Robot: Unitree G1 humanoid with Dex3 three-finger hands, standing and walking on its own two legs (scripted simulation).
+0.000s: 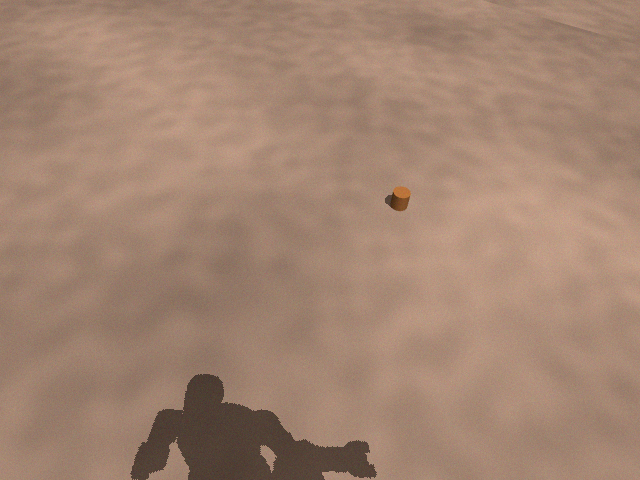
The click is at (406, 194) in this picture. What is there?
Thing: squat round
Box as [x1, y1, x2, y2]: [390, 186, 410, 210]
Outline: 399,186 394,188 390,205 392,208 396,210 403,210 407,205 410,192 407,188
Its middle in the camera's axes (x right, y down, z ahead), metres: +0.36 -0.18 +1.78
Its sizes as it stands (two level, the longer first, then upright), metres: 0.078 0.078 0.081
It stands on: the floor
